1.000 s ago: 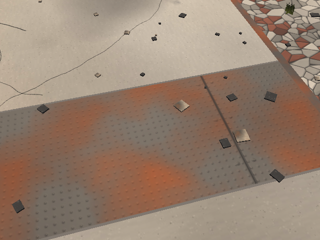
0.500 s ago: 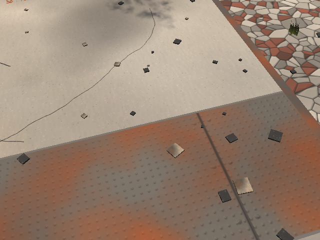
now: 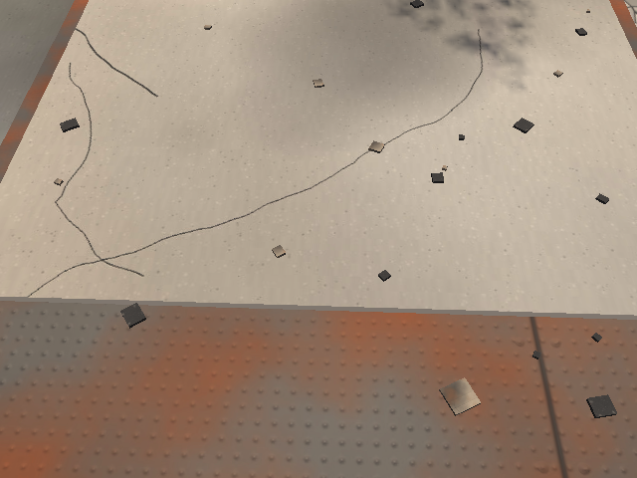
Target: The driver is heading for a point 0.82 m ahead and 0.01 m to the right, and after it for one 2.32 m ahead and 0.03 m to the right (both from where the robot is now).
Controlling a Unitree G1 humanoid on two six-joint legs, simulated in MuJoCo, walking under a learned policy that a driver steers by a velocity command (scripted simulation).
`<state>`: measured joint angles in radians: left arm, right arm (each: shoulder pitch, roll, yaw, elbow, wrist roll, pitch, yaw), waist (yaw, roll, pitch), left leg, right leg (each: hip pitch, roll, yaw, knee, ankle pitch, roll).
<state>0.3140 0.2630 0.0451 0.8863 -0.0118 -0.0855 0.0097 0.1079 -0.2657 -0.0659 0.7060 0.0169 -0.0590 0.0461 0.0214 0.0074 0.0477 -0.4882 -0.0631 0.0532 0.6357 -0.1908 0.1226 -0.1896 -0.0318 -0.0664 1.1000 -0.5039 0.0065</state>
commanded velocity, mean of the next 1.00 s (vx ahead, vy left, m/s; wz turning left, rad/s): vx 0.50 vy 0.00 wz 0.18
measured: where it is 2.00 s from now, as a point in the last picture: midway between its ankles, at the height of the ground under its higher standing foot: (303, 301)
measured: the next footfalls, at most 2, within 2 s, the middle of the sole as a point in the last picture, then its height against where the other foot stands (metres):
right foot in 0.42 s outside the picture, level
left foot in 0.94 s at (256, 372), level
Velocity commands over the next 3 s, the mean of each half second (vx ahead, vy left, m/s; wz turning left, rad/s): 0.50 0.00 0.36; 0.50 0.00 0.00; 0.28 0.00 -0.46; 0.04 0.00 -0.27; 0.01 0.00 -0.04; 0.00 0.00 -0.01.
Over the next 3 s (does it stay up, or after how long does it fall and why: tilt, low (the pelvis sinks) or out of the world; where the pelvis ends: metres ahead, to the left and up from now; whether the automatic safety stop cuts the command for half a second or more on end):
stays up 0.85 0.11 0.02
